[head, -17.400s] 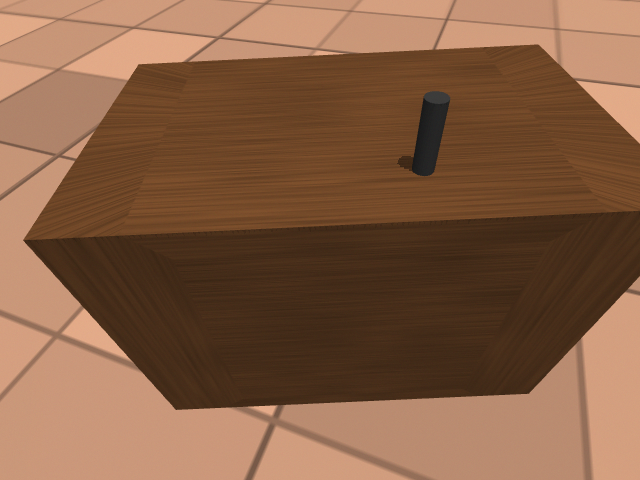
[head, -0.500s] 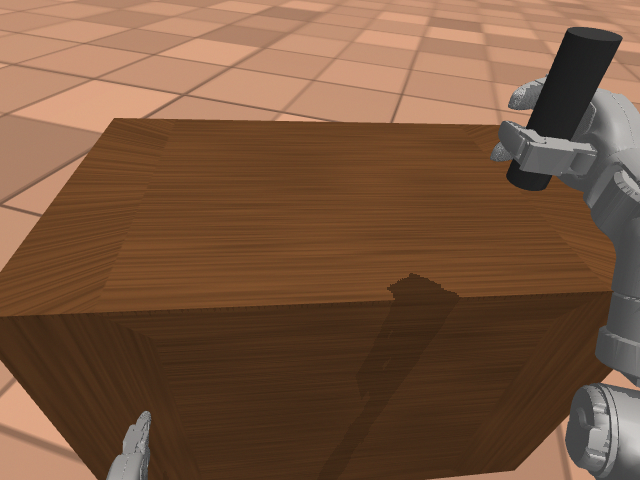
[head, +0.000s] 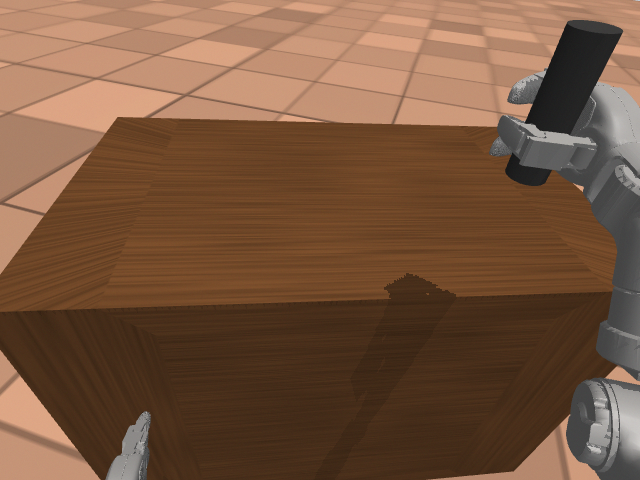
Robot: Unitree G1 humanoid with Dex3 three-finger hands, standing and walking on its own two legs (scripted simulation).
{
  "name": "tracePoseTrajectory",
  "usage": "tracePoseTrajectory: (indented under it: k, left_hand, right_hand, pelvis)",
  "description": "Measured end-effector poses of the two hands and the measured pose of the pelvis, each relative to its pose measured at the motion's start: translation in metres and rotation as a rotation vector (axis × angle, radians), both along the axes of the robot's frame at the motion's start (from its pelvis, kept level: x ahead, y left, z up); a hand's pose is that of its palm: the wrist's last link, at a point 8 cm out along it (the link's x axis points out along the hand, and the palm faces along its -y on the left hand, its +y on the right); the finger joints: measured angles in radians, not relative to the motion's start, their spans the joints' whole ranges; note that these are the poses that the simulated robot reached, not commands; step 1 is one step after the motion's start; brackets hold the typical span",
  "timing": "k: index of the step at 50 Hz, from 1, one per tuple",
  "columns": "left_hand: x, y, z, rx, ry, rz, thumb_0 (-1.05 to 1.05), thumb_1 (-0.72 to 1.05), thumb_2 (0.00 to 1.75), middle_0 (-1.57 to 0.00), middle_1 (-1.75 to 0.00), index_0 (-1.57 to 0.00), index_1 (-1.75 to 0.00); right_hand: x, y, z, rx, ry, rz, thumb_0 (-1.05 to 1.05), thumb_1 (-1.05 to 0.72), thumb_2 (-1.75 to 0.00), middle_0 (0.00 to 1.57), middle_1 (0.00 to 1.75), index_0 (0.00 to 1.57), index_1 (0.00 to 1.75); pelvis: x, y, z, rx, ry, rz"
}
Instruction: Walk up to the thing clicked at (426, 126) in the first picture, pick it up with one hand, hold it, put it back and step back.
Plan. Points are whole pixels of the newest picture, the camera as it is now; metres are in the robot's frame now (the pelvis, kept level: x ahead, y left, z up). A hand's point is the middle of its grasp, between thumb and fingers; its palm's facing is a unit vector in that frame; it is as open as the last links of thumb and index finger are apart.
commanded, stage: hold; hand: right
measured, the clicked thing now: (555, 110) +0.34 -0.18 +0.35
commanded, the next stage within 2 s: crouch in 1.36 s
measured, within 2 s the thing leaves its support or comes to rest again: neither
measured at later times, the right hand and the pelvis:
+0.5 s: hand (519, 139) +0.34 -0.15 +0.32, palm faces +0.05 +1.00 -0.03, open 5.3 cm; pelvis +0.00 +0.00 +0.00, yaw +0 degrees
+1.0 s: hand (523, 144) +0.34 -0.16 +0.32, palm faces +0.08 +1.00 -0.02, open 5.3 cm; pelvis +0.00 +0.00 +0.00, yaw +0 degrees
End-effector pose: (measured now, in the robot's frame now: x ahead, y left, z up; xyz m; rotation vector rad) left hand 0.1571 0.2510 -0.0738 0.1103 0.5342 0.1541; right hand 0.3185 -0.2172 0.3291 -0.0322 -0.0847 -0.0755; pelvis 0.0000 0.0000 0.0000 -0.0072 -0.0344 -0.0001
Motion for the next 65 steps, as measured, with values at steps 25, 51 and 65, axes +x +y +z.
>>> tracePoseTrajectory:
  k: [25, 51, 65]
  left_hand:
    - [-0.003, 0.001, 0.001, 0.000, -0.015, 0.013, -0.01, -0.54, 0.05, -0.06, -0.05, -0.05, -0.06]
    - [0.001, 0.002, 0.005, 0.013, -0.017, 0.018, -0.01, -0.54, 0.05, -0.06, -0.05, -0.05, -0.06]
    - [0.002, 0.001, 0.003, 0.003, -0.012, 0.021, -0.01, -0.54, 0.05, -0.06, -0.05, -0.05, -0.06]
  right_hand:
    - [-0.002, 0.009, -0.006, -0.003, 0.019, 0.029, 0.01, -0.17, -1.15, 1.03, 1.17, 1.02, 1.14]
    - [0.001, 0.002, -0.012, 0.008, 0.006, -0.003, 0.01, -0.17, -1.15, 1.03, 1.17, 1.02, 1.13]
    - [0.003, 0.007, -0.008, 0.006, 0.009, 0.012, 0.01, -0.17, -1.16, 1.03, 1.17, 1.02, 1.13]
  pelvis:
    - [-0.003, -0.001, 0.000, 0.000, -0.004, 0.000]
    - [0.000, -0.002, 0.000, 0.001, -0.003, 0.003]
    - [0.002, -0.002, 0.001, 0.001, -0.002, 0.005]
